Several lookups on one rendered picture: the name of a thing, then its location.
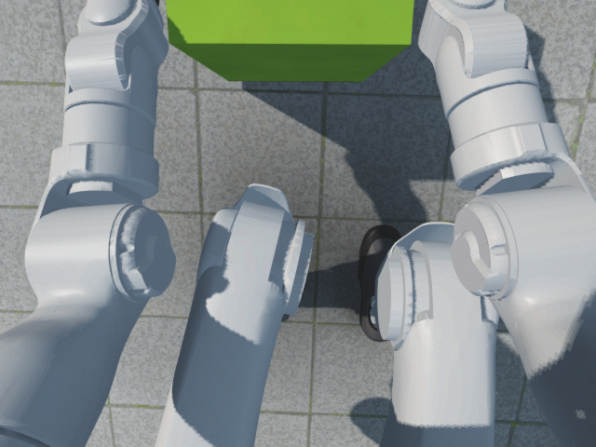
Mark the left robot forearm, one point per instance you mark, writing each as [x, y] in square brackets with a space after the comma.
[107, 153]

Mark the robot right thigh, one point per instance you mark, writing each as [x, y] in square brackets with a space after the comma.
[443, 391]

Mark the robot left thigh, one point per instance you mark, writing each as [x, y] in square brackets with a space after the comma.
[217, 389]

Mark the right robot forearm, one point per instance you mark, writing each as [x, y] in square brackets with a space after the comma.
[503, 141]

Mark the robot left upper arm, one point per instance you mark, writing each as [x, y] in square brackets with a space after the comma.
[93, 269]

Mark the robot thigh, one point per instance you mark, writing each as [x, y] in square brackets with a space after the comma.
[443, 391]
[217, 389]

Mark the carton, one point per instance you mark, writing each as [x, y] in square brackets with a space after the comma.
[291, 40]

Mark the robot right upper arm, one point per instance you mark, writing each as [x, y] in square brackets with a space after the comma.
[533, 254]

